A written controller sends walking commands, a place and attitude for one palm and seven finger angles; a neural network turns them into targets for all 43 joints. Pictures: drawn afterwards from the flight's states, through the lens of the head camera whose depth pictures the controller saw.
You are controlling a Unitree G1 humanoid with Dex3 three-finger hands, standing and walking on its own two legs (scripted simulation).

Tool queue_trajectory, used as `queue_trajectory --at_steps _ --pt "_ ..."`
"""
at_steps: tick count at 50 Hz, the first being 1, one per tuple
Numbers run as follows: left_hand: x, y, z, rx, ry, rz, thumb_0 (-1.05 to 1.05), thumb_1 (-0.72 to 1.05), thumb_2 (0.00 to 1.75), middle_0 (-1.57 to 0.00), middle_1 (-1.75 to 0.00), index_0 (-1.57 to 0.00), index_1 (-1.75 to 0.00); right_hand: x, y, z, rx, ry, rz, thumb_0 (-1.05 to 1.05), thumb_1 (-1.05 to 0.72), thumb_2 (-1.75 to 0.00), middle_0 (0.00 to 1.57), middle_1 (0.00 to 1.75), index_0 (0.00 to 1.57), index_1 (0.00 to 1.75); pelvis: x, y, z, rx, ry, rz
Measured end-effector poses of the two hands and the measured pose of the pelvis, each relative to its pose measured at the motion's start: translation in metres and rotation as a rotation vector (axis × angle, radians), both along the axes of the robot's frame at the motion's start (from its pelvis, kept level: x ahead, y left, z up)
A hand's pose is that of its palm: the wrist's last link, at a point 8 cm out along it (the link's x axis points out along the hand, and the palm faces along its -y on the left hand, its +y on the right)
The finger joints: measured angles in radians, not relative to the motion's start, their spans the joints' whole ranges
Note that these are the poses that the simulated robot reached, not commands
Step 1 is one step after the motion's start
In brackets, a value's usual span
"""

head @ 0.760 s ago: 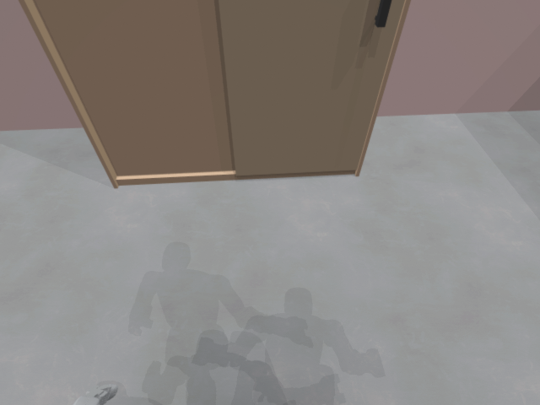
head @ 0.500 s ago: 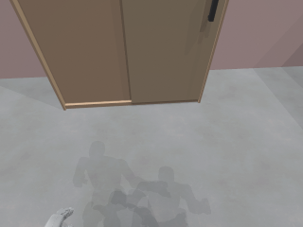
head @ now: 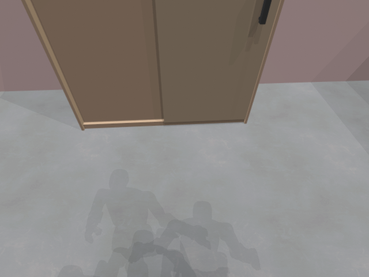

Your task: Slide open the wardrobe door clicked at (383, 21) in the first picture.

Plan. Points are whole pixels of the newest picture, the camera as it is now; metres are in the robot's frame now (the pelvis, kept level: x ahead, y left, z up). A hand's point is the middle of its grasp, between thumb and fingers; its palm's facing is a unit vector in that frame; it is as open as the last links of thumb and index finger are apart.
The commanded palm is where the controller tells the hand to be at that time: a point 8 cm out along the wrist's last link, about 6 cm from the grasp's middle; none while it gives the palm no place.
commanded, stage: stand and wait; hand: right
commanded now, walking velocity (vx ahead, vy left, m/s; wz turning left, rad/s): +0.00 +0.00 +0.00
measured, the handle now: out of the picture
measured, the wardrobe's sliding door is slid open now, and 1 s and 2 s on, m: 0.00 0.00 0.00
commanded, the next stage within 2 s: look at it before walking up in 0.06 s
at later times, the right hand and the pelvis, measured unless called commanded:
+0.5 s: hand out of the picture +0.07 -0.24 -0.16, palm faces -0.03 +0.94 -0.33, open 7.4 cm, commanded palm none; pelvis -0.01 +0.00 +0.00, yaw +0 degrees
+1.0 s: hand out of the picture +0.05 -0.23 -0.17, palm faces +0.08 +0.96 -0.25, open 7.4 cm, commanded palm none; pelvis +0.01 -0.01 +0.00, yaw -5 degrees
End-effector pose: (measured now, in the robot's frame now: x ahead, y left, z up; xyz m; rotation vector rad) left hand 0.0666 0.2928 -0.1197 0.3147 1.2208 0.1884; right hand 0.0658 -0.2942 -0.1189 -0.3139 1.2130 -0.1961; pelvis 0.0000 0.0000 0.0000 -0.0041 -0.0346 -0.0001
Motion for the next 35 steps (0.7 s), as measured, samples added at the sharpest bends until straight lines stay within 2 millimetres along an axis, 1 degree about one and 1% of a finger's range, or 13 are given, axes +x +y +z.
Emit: queue_trajectory --at_steps 12,25,35 --pt "-0.004 -0.001 0.0 -0.013 -0.019 0.0 0.01 0.9 0.9 -0.2 -0.3 -0.2 -0.3 0.003 0.006 0.003 0.007 -0.03 0.015 0.0 -0.9 -0.9 0.2 0.3 0.2 0.3 -0.007 0.002 0.001 0.0 -0.001 0.004" --pt "-0.009 0.0 0.001 -0.008 0.001 0.002 0.01 0.9 0.9 -0.2 -0.3 -0.2 -0.3 -0.005 0.006 0.0 0.012 -0.003 0.008 0.0 -0.9 -0.9 0.2 0.3 0.21 0.3 -0.008 0.002 0.001 0.0 0.004 0.003" --pt "-0.004 -0.001 0.002 -0.006 -0.004 0.0 0.01 0.9 0.9 -0.2 -0.3 -0.2 -0.3 -0.008 0.004 0.0 0.009 0.006 0.002 0.0 -0.9 -0.9 0.2 0.3 0.2 0.3 -0.006 0.002 0.002 0.001 0.002 0.003"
